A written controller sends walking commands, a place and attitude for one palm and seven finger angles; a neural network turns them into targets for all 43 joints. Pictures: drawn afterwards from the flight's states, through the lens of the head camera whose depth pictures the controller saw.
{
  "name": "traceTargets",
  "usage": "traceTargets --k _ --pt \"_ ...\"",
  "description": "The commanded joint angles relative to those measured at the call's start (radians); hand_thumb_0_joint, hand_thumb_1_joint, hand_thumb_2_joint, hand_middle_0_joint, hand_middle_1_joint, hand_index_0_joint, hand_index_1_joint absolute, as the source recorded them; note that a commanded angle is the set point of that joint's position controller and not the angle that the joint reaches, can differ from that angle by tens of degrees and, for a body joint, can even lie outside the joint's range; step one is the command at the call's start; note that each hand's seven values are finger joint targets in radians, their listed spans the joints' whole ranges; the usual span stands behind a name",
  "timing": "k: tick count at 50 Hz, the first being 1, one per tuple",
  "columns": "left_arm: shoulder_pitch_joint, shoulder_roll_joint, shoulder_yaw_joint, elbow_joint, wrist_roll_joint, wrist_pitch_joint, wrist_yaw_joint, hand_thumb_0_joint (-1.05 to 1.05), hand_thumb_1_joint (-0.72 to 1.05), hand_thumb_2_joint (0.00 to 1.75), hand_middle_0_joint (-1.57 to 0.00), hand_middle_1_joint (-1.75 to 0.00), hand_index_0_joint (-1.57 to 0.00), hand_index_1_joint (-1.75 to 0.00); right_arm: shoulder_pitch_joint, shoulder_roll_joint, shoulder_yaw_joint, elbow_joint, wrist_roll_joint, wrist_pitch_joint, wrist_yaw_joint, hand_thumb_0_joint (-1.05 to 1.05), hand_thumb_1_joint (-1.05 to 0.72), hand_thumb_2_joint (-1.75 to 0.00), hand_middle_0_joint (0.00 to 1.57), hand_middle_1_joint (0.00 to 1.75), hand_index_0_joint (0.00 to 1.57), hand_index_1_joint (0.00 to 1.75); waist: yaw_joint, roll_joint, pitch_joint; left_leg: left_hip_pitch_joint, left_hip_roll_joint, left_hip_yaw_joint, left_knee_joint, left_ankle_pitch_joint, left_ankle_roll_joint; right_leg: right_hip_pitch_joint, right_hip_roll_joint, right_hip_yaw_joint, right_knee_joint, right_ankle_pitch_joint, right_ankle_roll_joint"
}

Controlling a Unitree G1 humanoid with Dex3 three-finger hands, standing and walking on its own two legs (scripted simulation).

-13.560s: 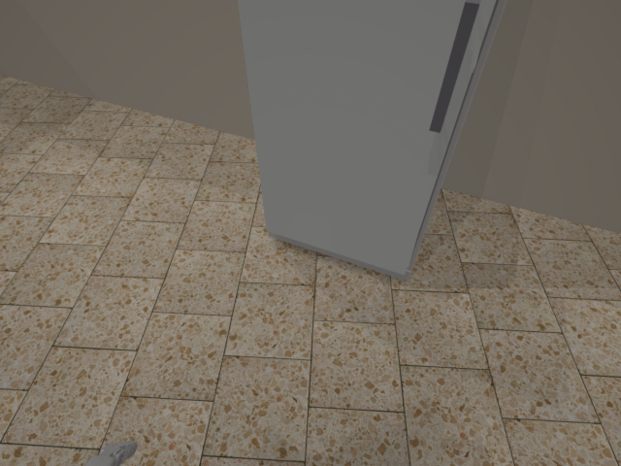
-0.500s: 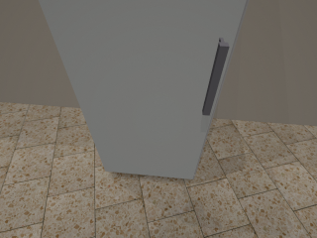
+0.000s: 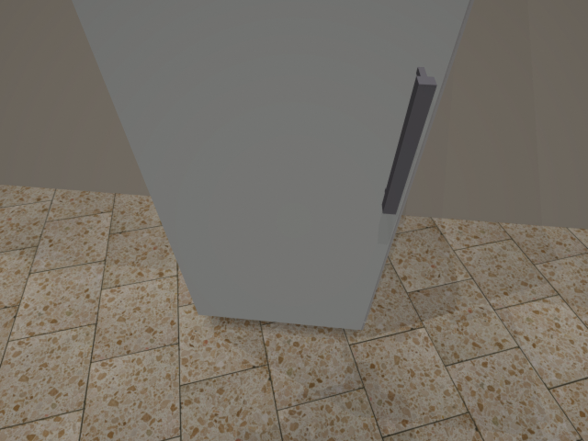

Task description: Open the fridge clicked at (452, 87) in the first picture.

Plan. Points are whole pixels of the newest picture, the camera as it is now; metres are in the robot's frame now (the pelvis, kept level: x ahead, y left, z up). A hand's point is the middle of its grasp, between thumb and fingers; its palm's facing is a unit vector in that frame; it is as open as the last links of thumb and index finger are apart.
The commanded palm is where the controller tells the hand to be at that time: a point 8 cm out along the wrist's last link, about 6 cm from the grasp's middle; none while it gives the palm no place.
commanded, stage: look again from close up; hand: right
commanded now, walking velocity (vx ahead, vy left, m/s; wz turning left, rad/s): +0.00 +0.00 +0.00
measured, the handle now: (403, 148) +0.58 -0.16 +0.10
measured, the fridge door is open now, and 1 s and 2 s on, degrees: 0 0 0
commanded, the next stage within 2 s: none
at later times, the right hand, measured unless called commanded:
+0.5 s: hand out of the picture +0.06 -0.21 -0.16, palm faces -0.02 +0.96 -0.28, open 7.4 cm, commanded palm none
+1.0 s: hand out of the picture +0.07 -0.21 -0.16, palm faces -0.02 +0.96 -0.28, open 7.4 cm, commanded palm none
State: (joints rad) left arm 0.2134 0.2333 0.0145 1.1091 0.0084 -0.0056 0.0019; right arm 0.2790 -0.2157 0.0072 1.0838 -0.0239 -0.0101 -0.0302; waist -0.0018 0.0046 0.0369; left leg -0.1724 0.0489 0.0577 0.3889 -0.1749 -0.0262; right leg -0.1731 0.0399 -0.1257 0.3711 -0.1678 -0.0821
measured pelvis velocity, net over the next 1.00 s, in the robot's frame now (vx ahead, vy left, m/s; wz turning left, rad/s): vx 0.03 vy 0.01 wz -0.01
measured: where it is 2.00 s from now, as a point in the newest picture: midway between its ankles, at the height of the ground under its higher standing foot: outside the picture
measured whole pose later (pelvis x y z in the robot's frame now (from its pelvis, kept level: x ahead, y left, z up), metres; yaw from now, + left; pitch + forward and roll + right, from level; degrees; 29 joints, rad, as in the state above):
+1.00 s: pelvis +0.03 +0.01 +0.01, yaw +0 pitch -2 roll +0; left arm 0.15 0.29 -0.01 1.13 0.01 -0.01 0.00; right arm 0.20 -0.28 0.01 1.10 -0.02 -0.01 -0.02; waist 0.00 0.01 0.03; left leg -0.10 0.03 0.07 0.31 -0.19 -0.01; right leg -0.10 0.03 -0.11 0.30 -0.18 -0.06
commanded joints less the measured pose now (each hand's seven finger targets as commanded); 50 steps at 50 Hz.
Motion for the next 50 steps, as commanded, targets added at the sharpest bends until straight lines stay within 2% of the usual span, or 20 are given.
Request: traceTargets --k 1,3,7,10,16,19,36,50 --pt "-0.001 0.163 0.031 -0.043 -0.001 -0.021 0.010 0.00 0.90 0.90 -0.20 -0.30 -0.20 -0.30 0.022 -0.148 -0.030 -0.042 -0.002 -0.016 -0.008 0.00 -0.90 -0.90 0.20 0.30 0.20 0.30 0.005 -0.006 0.018 -0.014 0.084 -0.092 -0.072 -0.002 0.046 -0.029 -0.180 0.198 -0.142 -0.114 0.050" --pt "-0.005 0.168 0.029 -0.044 -0.001 -0.024 0.010 0.00 0.90 0.90 -0.20 -0.30 -0.20 -0.30 0.011 -0.154 -0.030 -0.044 -0.002 -0.019 -0.009 0.00 -0.90 -0.90 0.20 0.30 0.20 0.30 0.006 0.011 -0.006 0.000 0.088 -0.096 -0.071 0.033 0.047 -0.007 -0.178 0.191 -0.123 -0.037 0.049" --pt "-0.014 0.175 0.026 -0.039 -0.002 -0.025 0.009 0.00 0.90 0.90 -0.20 -0.30 -0.20 -0.30 -0.008 -0.167 -0.031 -0.046 -0.001 -0.020 -0.008 0.00 -0.90 -0.90 0.20 0.30 0.20 0.30 0.006 0.000 -0.017 0.013 0.088 -0.097 -0.079 0.046 0.047 0.006 -0.179 0.187 -0.118 0.004 0.051" --pt "-0.025 0.181 0.023 -0.035 -0.001 -0.025 0.010 0.00 0.90 0.90 -0.20 -0.30 -0.20 -0.30 -0.024 -0.173 -0.029 -0.044 0.001 -0.018 -0.006 0.00 -0.90 -0.90 0.20 0.30 0.20 0.30 0.006 -0.009 0.002 0.011 0.091 -0.096 -0.087 0.034 0.046 0.003 -0.178 0.187 -0.130 -0.006 0.054" --pt "-0.039 0.193 0.021 -0.034 0.000 -0.026 0.010 0.00 0.90 0.90 -0.20 -0.30 -0.20 -0.30 -0.040 -0.187 -0.030 -0.044 0.002 -0.017 -0.004 0.00 -0.90 -0.90 0.20 0.30 0.20 0.30 0.005 -0.006 -0.008 0.020 0.092 -0.096 -0.096 0.039 0.043 0.017 -0.180 0.186 -0.136 0.003 0.056" --pt "-0.041 0.199 0.019 -0.033 0.000 -0.027 0.010 0.00 0.90 0.90 -0.20 -0.30 -0.20 -0.30 -0.052 -0.195 -0.030 -0.047 0.003 -0.020 -0.004 0.00 -0.90 -0.90 0.20 0.30 0.20 0.30 0.005 0.011 -0.022 0.032 0.095 -0.096 -0.099 0.064 0.045 0.031 -0.181 0.181 -0.126 0.056 0.055" --pt "-0.069 0.224 0.014 -0.030 0.000 -0.029 0.010 0.00 0.90 0.90 -0.20 -0.30 -0.20 -0.30 -0.076 -0.222 -0.031 -0.040 0.005 -0.021 0.001 0.00 -0.90 -0.90 0.20 0.30 0.20 0.30 0.006 -0.004 -0.033 0.049 0.099 -0.100 -0.122 0.075 0.045 0.057 -0.183 0.181 -0.135 0.080 0.057" --pt "-0.078 0.242 0.013 -0.030 0.001 -0.033 0.013 0.00 0.90 0.90 -0.20 -0.30 -0.20 -0.30 -0.084 -0.236 -0.031 -0.035 0.005 -0.022 0.003 0.00 -0.90 -0.90 0.20 0.30 0.20 0.30 0.006 -0.003 -0.052 0.069 0.102 -0.094 -0.122 0.129 0.045 0.087 -0.188 0.178 -0.128 0.166 0.057"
